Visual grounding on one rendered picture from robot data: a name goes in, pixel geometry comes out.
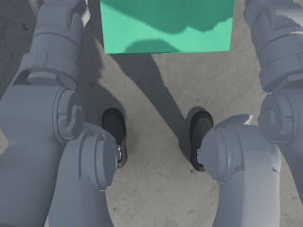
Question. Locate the left robot forearm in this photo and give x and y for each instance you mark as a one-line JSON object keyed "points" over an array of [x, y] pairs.
{"points": [[53, 59]]}

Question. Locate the left robot thigh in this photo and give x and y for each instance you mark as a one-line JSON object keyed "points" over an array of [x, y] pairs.
{"points": [[86, 166]]}

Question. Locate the robot left upper arm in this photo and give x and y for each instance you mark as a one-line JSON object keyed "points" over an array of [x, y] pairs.
{"points": [[38, 121]]}

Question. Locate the right robot shin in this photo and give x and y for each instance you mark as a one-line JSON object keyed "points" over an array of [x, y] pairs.
{"points": [[235, 119]]}

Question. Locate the right robot forearm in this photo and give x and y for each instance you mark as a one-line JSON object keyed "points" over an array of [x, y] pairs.
{"points": [[277, 34]]}

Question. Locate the carton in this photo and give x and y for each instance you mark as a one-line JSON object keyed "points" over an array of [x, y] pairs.
{"points": [[132, 27]]}

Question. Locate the robot right upper arm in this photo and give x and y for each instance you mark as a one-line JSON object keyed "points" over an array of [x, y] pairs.
{"points": [[280, 122]]}

